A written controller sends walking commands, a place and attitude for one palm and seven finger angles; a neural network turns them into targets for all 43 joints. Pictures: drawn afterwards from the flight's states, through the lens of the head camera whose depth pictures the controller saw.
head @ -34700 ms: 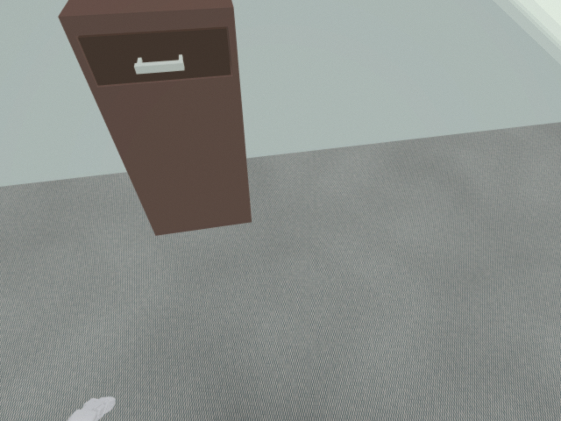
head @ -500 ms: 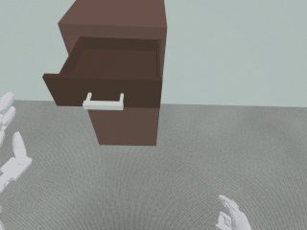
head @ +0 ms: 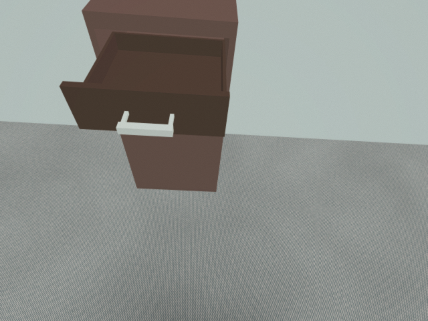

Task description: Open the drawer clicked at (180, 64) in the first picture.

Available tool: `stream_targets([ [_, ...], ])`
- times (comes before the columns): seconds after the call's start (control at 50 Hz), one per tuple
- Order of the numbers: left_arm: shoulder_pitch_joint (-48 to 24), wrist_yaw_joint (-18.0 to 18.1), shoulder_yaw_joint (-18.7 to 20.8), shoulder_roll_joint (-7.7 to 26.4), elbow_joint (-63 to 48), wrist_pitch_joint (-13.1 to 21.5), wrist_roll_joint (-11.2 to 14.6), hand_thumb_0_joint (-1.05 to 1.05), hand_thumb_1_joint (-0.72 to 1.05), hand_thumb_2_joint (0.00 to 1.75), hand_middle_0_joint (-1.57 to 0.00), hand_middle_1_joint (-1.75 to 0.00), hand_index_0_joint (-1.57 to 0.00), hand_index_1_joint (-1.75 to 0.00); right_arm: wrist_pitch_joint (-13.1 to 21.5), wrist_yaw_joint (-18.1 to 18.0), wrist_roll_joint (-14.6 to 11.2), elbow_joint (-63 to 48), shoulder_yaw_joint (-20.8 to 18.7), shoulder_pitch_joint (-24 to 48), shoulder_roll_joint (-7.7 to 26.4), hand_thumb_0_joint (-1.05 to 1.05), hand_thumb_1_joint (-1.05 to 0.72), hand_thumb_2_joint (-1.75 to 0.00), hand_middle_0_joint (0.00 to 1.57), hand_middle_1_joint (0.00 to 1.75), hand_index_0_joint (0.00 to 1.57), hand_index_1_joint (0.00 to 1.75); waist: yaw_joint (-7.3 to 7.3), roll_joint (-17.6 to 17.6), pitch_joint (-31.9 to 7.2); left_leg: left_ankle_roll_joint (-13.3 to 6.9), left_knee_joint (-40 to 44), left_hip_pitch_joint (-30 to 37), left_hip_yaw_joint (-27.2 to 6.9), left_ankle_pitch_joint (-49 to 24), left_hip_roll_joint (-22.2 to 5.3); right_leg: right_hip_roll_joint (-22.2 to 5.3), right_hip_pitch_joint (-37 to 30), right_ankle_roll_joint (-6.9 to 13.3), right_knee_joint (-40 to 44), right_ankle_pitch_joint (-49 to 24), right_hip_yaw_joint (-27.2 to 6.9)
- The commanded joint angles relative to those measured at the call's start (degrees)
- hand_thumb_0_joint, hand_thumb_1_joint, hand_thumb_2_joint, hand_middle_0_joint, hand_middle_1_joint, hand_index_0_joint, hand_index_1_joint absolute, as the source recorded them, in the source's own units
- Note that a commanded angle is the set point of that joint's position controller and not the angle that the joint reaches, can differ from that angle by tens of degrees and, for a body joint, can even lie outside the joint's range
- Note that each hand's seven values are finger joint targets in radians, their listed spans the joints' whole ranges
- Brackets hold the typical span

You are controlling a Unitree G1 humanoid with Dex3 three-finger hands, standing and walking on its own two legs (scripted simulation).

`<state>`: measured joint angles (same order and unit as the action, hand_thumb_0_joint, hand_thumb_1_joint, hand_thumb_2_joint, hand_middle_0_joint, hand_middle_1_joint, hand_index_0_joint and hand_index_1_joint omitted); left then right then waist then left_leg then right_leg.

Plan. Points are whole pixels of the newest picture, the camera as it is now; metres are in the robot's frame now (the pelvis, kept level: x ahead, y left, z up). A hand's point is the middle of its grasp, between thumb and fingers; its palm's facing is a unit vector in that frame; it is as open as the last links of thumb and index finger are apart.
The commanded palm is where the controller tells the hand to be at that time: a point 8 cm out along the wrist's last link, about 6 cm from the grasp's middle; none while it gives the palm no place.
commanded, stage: let the arm hang, fingers relaxed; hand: left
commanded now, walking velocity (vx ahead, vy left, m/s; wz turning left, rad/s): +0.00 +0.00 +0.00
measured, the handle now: (147, 123) +0.53 +0.19 +0.03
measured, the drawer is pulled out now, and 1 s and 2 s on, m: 0.28 0.28 0.28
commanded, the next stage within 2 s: look to check the result in 0.72 s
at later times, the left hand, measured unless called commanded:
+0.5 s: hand out of the picture +0.01 +0.17 -0.16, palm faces +0.04 -0.98 -0.19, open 7.4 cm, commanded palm none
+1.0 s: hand out of the picture +0.03 +0.17 -0.16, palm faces +0.04 -0.98 -0.19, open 7.4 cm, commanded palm none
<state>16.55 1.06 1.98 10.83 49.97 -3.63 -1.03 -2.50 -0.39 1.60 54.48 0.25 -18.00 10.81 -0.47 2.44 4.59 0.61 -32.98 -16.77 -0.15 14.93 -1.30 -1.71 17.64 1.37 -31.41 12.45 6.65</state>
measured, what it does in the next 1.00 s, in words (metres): stands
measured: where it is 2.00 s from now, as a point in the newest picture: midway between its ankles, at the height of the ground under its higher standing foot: outside the picture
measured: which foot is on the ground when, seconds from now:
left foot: down 0.00-1.00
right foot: down 0.00-1.00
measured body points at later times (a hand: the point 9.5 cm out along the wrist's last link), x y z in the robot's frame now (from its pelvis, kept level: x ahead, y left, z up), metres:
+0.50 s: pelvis +0.01 +0.01 +0.01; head +0.02 +0.00 +0.46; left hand +0.01 +0.22 -0.15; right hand -0.02 -0.18 -0.16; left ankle +0.03 +0.13 -0.73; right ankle +0.05 -0.11 -0.73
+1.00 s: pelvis +0.04 +0.01 +0.01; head +0.05 +0.00 +0.46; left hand +0.03 +0.22 -0.15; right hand +0.01 -0.20 -0.15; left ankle +0.03 +0.13 -0.73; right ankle +0.05 -0.11 -0.73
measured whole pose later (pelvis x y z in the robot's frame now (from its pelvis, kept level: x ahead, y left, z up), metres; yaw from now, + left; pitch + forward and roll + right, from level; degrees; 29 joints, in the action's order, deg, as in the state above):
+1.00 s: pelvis +0.04 +0.01 +0.01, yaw -1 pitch -2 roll +0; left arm 15.5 2.0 1.9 6.4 65.7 -0.2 -0.6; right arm -0.4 -2.4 0.8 63.4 0.0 -18.4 6.8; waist -0.3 -1.3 3.6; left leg 0.3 -23.6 -8.4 1.4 13.5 -0.9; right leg -1.6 10.4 0.6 -23.4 11.2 5.2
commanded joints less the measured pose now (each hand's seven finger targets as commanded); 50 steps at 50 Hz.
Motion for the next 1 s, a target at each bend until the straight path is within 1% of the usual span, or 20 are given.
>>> stream_targets([
  [0.0, 2.2, -0.1, 1.5, 6.6, 1.2, 2.7, 0.1, 0.00, 0.90, 0.90, -0.20, -0.30, -0.20, -0.30, 1.9, -1.0, 0.0, -2.2, -1.8, -0.3, 5.9, 0.00, -0.90, -0.90, 0.20, 0.30, 0.20, 0.30, 0.92, -12.5, -4.1, -2.9, 12.9, -4.6, -5.3, 7.8, -3.8, -3.2, -8.3, 1.1, 9.5, 6.8, -6.9],
  [0.04, 2.3, -0.1, 1.3, 6.3, 3.6, 2.9, 0.2, 0.00, 0.90, 0.90, -0.20, -0.30, -0.20, -0.30, 1.7, -1.1, -0.1, -0.7, -1.8, -2.7, 5.3, 0.00, -0.90, -0.90, 0.20, 0.30, 0.20, 0.30, 0.62, -10.2, -3.4, -2.8, 13.0, -4.0, -5.1, 8.2, -3.5, -3.4, -7.8, 1.3, 10.7, 7.6, -7.2],
  [0.06, 2.6, -0.1, 1.2, 6.2, 4.7, 3.0, 0.2, 0.00, 0.90, 0.90, -0.20, -0.30, -0.20, -0.30, 1.7, -1.1, -0.2, 0.0, -1.9, -3.7, 4.9, 0.00, -0.90, -0.90, 0.20, 0.30, 0.20, 0.30, 0.57, -8.0, -3.3, -2.8, 12.5, -3.1, -4.5, 6.9, -3.4, -3.8, -7.4, 1.3, 11.5, 7.7, -7.4],
  [0.08, 2.3, 0.0, 1.1, 5.8, 5.6, 3.1, 0.2, 0.00, 0.90, 0.90, -0.20, -0.30, -0.20, -0.30, 1.6, -1.2, -0.3, 0.5, -1.9, -4.4, 4.8, 0.00, -0.90, -0.90, 0.20, 0.30, 0.20, 0.30, 0.30, -5.0, -1.8, -2.8, 12.3, -2.4, -4.5, 5.8, -3.7, -3.7, -6.1, 1.4, 12.3, 8.2, -7.4],
  [0.1, 2.3, 0.1, 1.0, 5.4, 6.5, 3.1, 0.3, 0.00, 0.90, 0.90, -0.20, -0.30, -0.20, -0.30, 1.5, -1.3, -0.3, 1.4, -1.9, -5.5, 4.2, 0.00, -0.90, -0.90, 0.20, 0.30, 0.20, 0.30, 0.10, -3.8, -1.0, -2.7, 12.3, -2.4, -4.3, 5.9, -3.6, -4.0, -5.5, 1.4, 13.0, 9.3, -7.7],
  [0.22, 3.3, 0.5, 0.7, 4.1, 10.5, 3.2, 0.3, 0.00, 0.90, 0.90, -0.20, -0.30, -0.20, -0.30, 1.5, -1.4, -0.3, 4.6, -1.5, -8.3, 2.0, 0.00, -0.90, -0.90, 0.20, 0.30, 0.20, 0.30, -0.20, 0.2, 1.3, -2.7, 12.0, 0.2, -3.0, 3.6, -3.2, -4.4, -2.4, 1.4, 14.4, 11.3, -7.8],
  [0.26, 3.8, 0.6, 0.7, 3.6, 11.3, 3.3, 0.3, 0.00, 0.90, 0.90, -0.20, -0.30, -0.20, -0.30, 1.6, -1.4, -0.3, 5.4, -1.5, -8.6, 1.5, 0.00, -0.90, -0.90, 0.20, 0.30, 0.20, 0.30, -0.22, 0.3, 0.9, -2.7, 11.9, 1.1, -2.5, 2.4, -3.2, -4.5, -2.3, 1.4, 14.4, 10.7, -8.1],
  [0.28, 3.8, 0.7, 0.7, 3.6, 11.5, 3.3, 0.2, 0.00, 0.90, 0.90, -0.20, -0.30, -0.20, -0.30, 1.6, -1.4, -0.4, 5.6, -1.4, -8.4, 1.6, 0.00, -0.90, -0.90, 0.20, 0.30, 0.20, 0.30, -0.20, -0.7, 1.2, -2.6, 11.9, 1.5, -2.5, 2.2, -3.3, -4.2, -1.8, 1.3, 14.2, 10.6, -7.9],
  [0.38, 4.2, 0.9, 0.8, 2.7, 12.5, 3.4, 0.1, 0.00, 0.90, 0.90, -0.20, -0.30, -0.20, -0.30, 1.9, -1.6, -0.4, 6.6, -1.3, -7.8, 0.7, 0.00, -0.90, -0.90, 0.20, 0.30, 0.20, 0.30, 0.20, -2.2, 2.5, -2.6, 13.3, 0.4, -2.6, 2.2, -3.6, -3.8, -2.5, 0.9, 13.3, 8.0, -7.6],
  [0.4, 3.9, 0.9, 0.8, 2.4, 12.7, 3.4, 0.2, 0.00, 0.90, 0.90, -0.20, -0.30, -0.20, -0.30, 2.0, -1.6, -0.3, 6.8, -1.2, -8.1, 0.2, 0.00, -0.90, -0.90, 0.20, 0.30, 0.20, 0.30, 0.09, -1.7, 2.1, -2.6, 13.7, 0.1, -2.8, 2.3, -3.7, -3.8, -3.4, 0.9, 13.0, 7.1, -7.4],
  [0.42, 3.9, 0.9, 0.8, 2.2, 12.6, 3.4, 0.2, 0.00, 0.90, 0.90, -0.20, -0.30, -0.20, -0.30, 2.1, -1.6, -0.3, 6.9, -1.2, -7.8, 0.2, 0.00, -0.90, -0.90, 0.20, 0.30, 0.20, 0.30, 0.21, -2.8, 2.3, -2.6, 13.9, -0.2, -2.7, 2.3, -3.6, -3.8, -3.7, 0.9, 12.8, 6.6, -7.3],
  [0.48, 3.9, 1.0, 0.9, 1.8, 12.9, 3.4, 0.1, 0.00, 0.90, 0.90, -0.20, -0.30, -0.20, -0.30, 2.2, -1.8, -0.4, 7.1, -1.3, -7.1, 0.1, 0.00, -0.90, -0.90, 0.20, 0.30, 0.20, 0.30, 0.47, -3.5, 3.3, -2.4, 14.2, -0.1, -2.8, 2.4, -3.7, -3.5, -3.4, 0.8, 12.7, 5.6, -7.1],
  [0.54, 3.5, 1.0, 0.9, 1.5, 13.1, 3.5, 0.2, 0.00, 0.90, 0.90, -0.20, -0.30, -0.20, -0.30, 2.3, -1.9, -0.3, 7.3, -1.2, -7.2, -0.4, 0.00, -0.90, -0.90, 0.20, 0.30, 0.20, 0.30, 0.33, -4.1, 2.5, -2.4, 14.4, 0.0, -2.7, 0.9, -3.7, -3.7, -5.0, 0.8, 12.4, 3.7, -7.1],
  [0.66, 3.2, 0.9, 1.0, 1.5, 13.3, 3.7, 0.3, 0.00, 0.90, 0.90, -0.20, -0.30, -0.20, -0.30, 2.5, -2.0, -0.4, 7.4, -1.2, -6.7, -0.2, 0.00, -0.90, -0.90, 0.20, 0.30, 0.20, 0.30, 0.28, -3.5, 1.8, -2.2, 13.7, 1.7, -2.1, -1.9, -3.5, -4.0, -5.9, 0.7, 12.9, 2.1, -7.0],
  [0.72, 3.1, 1.0, 0.9, 1.3, 13.5, 3.9, 0.4, 0.00, 0.90, 0.90, -0.20, -0.30, -0.20, -0.30, 2.6, -2.0, -0.5, 7.6, -1.2, -6.5, -0.1, 0.00, -0.90, -0.90, 0.20, 0.30, 0.20, 0.30, 0.18, -3.2, 0.6, -2.1, 13.7, 3.1, -2.2, -4.4, -3.9, -4.0, -6.8, 0.7, 12.6, -0.2, -6.7],
  [0.76, 3.2, 1.0, 0.9, 1.4, 13.6, 4.0, 0.4, 0.00, 0.90, 0.90, -0.20, -0.30, -0.20, -0.30, 2.7, -2.1, -0.6, 7.6, -1.2, -6.4, 0.1, 0.00, -0.90, -0.90, 0.20, 0.30, 0.20, 0.30, 0.14, -4.1, -0.7, -2.1, 13.6, 4.3, -2.1, -6.1, -4.0, -4.2, -7.6, 0.8, 12.4, -2.0, -6.5],
  [0.82, 2.9, 1.0, 0.9, 1.3, 13.8, 4.1, 0.4, 0.00, 0.90, 0.90, -0.20, -0.30, -0.20, -0.30, 2.8, -2.2, -0.6, 7.9, -1.1, -6.3, 0.4, 0.00, -0.90, -0.90, 0.20, 0.30, 0.20, 0.30, 0.11, -3.1, -1.0, -2.0, 13.7, 4.8, -2.2, -8.2, -4.4, -4.1, -8.6, 0.7, 12.1, -4.4, -6.2],
  [0.86, 2.7, 1.0, 0.8, 1.3, 14.1, 4.0, 0.4, 0.00, 0.90, 0.90, -0.20, -0.30, -0.20, -0.30, 2.8, -2.2, -0.7, 8.1, -1.0, -6.0, 0.6, 0.00, -0.90, -0.90, 0.20, 0.30, 0.20, 0.30, 0.12, -3.7, 0.1, -1.9, 14.1, 4.6, -2.1, -7.7, -4.2, -4.1, -8.4, 0.5, 12.4, -3.8, -6.0],
  [0.88, 2.9, 1.1, 0.8, 1.4, 14.2, 4.0, 0.3, 0.00, 0.90, 0.90, -0.20, -0.30, -0.20, -0.30, 2.8, -2.2, -0.8, 8.0, -1.1, -5.7, 0.7, 0.00, -0.90, -0.90, 0.20, 0.30, 0.20, 0.30, 0.18, -2.9, 0.6, -1.9, 14.1, 5.1, -2.3, -7.6, -4.4, -3.9, -7.5, 0.5, 12.6, -3.2, -6.1],
  [0.98, 2.9, 1.1, 0.7, 1.4, 14.4, 4.1, 0.3, 0.00, 0.90, 0.90, -0.20, -0.30, -0.20, -0.30, 2.7, -2.2, -0.7, 8.4, -1.0, -5.4, 0.7, 0.00, -0.90, -0.90, 0.20, 0.30, 0.20, 0.30, 0.18, -2.6, 1.5, -1.9, 14.5, 5.4, -2.1, -7.9, -4.3, -4.0, -7.9, 0.5, 13.2, -3.8, -6.1],
])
